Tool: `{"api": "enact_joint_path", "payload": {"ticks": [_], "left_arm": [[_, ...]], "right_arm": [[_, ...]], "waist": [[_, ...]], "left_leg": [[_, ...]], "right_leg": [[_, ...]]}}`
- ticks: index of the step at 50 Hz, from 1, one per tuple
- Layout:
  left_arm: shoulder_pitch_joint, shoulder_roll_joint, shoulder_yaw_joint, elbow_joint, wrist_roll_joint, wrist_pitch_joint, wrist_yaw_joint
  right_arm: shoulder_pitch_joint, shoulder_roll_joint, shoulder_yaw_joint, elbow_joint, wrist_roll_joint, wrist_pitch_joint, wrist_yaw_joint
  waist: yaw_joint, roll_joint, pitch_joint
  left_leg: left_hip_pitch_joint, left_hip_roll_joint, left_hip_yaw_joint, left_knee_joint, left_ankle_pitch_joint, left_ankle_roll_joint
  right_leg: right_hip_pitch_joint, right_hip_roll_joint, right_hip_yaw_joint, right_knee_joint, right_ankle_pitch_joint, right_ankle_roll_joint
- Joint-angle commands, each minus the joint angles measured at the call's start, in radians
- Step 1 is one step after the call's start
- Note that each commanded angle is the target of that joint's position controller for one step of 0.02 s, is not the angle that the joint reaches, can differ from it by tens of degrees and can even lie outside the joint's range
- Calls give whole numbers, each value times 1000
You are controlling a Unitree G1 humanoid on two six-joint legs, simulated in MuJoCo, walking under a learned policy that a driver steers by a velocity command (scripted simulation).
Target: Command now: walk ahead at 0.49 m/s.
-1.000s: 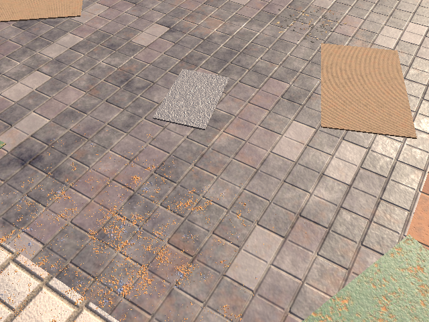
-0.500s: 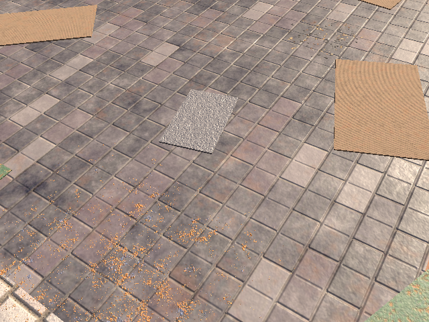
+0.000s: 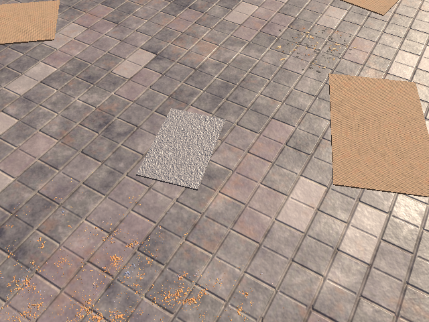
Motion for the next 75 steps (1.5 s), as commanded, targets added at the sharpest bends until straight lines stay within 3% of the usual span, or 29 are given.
{"api": "enact_joint_path", "payload": {"ticks": [1, 8, 15, 18, 19, 20, 21, 22, 25, 28, 40, 43, 45, 46, 47, 48, 49, 50, 52, 56, 60, 65, 68, 70, 71, 72, 73, 74, 75], "left_arm": [[86, 40, 17, -33, 8, 19, 10], [-204, 36, 11, -128, 17, 7, -9], [-328, 69, 7, -194, 4, -8, -49], [12, 181, 62, -108, 11, -19, -39], [177, 280, 87, -80, 34, -18, -30], [215, 259, 79, -63, 27, -10, -32], [162, 174, 52, -74, 23, -10, -31], [76, 133, 39, -94, 25, -11, -26], [-63, 61, 19, -96, 42, -22, -33], [-54, 82, 29, -76, 44, -28, -24], [84, 159, 58, -45, 19, 18, 16], [49, 203, 71, -63, 7, 38, 20], [13, 214, 69, -79, 1, 50, 21], [26, 172, 54, -105, 27, 41, 20], [91, 33, 13, -165, 37, 2, 5], [-28, 117, 25, -191, -8, -46, -12], [-93, 133, 28, -210, -35, -64, -19], [-90, 126, 27, -198, -17, -68, -13], [-64, 149, 46, -183, 22, -44, -5], [-119, 103, 38, -219, 41, -7, -1], [-247, 63, 17, -247, 36, -11, -16], [-357, 93, 14, -290, 20, -25, -40], [-334, 118, 20, -298, 20, -37, -51], [-170, 160, 41, -254, 24, -42, -49], [-5, 202, 56, -221, 37, -43, -44], [145, 281, 77, -198, 48, -37, -41], [190, 234, 68, -160, 23, -26, -49], [128, 169, 47, -173, 4, -21, -48], [49, 138, 36, -193, 13, -11, -43]], "right_arm": [[-20, -96, -10, -37, -2, -23, -9], [124, -149, -18, -8, 11, -9, -49], [223, -167, -32, 36, 22, 26, -56], [166, -148, -22, 7, 16, 37, -54], [230, -66, 3, -21, 4, 27, -49], [287, -4, 23, -10, 20, 7, -45], [214, -125, -10, -17, 49, -7, -45], [136, -148, -17, -44, 61, -11, -48], [123, -95, -31, -41, 41, 22, -58], [114, -54, -33, -58, 41, 56, -57], [-228, -35, -16, -226, 24, 55, 8], [-169, -85, -39, -247, 29, 59, 20], [92, -181, -93, -190, 36, 61, 9], [223, -282, -128, -161, 33, 70, -16], [165, -359, -131, -190, 32, 60, -17], [210, -273, -102, -198, 16, 52, -12], [180, -211, -86, -193, 10, 39, -14], [103, -171, -74, -207, 17, 29, -12], [-1, -120, -55, -242, 11, 24, -19], [39, -177, -66, -241, 16, 19, -45], [99, -161, -59, -219, 19, 24, -58], [185, -164, -55, -176, 20, 26, -54], [200, -179, -59, -164, 16, 39, -62], [160, -181, -55, -176, 15, 46, -63], [136, -154, -41, -195, 8, 45, -60], [247, -86, -21, -203, 7, 31, -57], [280, -82, -13, -191, 26, 18, -52], [192, -168, -31, -207, 41, 9, -48], [98, -173, -29, -233, 41, 5, -46]], "waist": [[51, 93, -17], [-26, 74, 26], [-40, 91, 40], [136, 98, -173], [145, -58, -350], [128, -257, -476], [138, -160, -364], [118, -117, -234], [26, -67, -81], [0, -46, -30], [78, -2, 70], [11, -55, -4], [-136, -44, -146], [-167, 101, -233], [-38, 313, -335], [-109, 182, -381], [-103, 146, -256], [-48, 42, -169], [21, 45, -114], [31, 45, -68], [-32, 95, -43], [-83, 117, -3], [-57, 138, -5], [37, 143, -97], [111, 112, -231], [108, -90, -397], [109, -266, -441], [121, -144, -274], [106, -57, -158]], "left_leg": [[-8, 276, -266, -291, 19, 177], [86, 232, -146, -306, 109, 128], [326, 327, -173, -177, 219, 102], [205, 236, -125, 209, 496, 44], [-140, 117, -61, 589, 173, -18], [-375, 4, -133, 845, -427, -46], [-464, 65, -228, 943, -411, -30], [-495, 118, -195, 945, -326, -19], [-348, 208, -189, 809, -156, -19], [-364, 218, -185, 757, -91, -27], [-470, 169, -41, 275, 105, -10], [-302, 82, 41, 265, -43, 42], [72, -6, 57, 177, -8, 107], [366, 145, -206, 148, -12, 168], [649, 380, -822, -18, -163, 378], [671, 400, -898, -130, -197, 355], [585, 371, -738, -118, -124, 306], [420, 323, -603, -111, -16, 265], [192, 260, -463, -139, 131, 229], [64, 223, -364, -185, 260, 226], [34, 154, -256, -181, 206, 154], [173, 227, -324, -131, 137, 139], [289, 277, -364, -62, 270, 120], [287, 225, -318, 106, 563, 87], [168, 174, -276, 318, 515, 56], [-168, 34, -203, 688, 153, -18], [-398, -35, -228, 885, -430, -44], [-510, 33, -261, 959, -397, -34], [-519, 88, -215, 938, -305, -27]], "right_leg": [[-72, -79, 34, -72, 71, 12], [-147, -33, -28, -529, 429, 53], [-138, 12, -30, -702, 290, 9], [374, 45, -45, -712, 269, -60], [786, -211, 276, -697, 217, -167], [943, -358, 656, -854, 74, -255], [850, -319, 582, -888, 10, -205], [706, -291, 420, -905, 57, -162], [386, -195, 152, -1018, 180, -111], [322, -181, 24, -1072, 274, -120], [566, -211, -240, -1024, 475, -83], [610, -218, -280, -841, 923, -53], [504, -165, -310, -473, 991, -3], [233, -111, -311, -145, 575, 49], [-185, 128, -147, 209, -251, 106], [-302, 104, 54, 260, -248, 74], [-364, 57, 48, 223, -171, 43], [-312, 6, 51, 118, -91, 35], [-158, -43, 54, -20, -25, 49], [-133, -28, 15, -236, 97, 107], [-65, 18, -17, -550, 398, 107], [-100, 42, -12, -686, 416, 62], [-99, 57, -20, -723, 286, 18], [135, 102, -63, -764, 281, -31], [404, 11, 23, -713, 334, -90], [797, -210, 380, -712, 262, -229], [910, -314, 706, -873, 59, -297], [802, -281, 638, -906, -105, -244], [648, -242, 498, -929, -90, -204]]}}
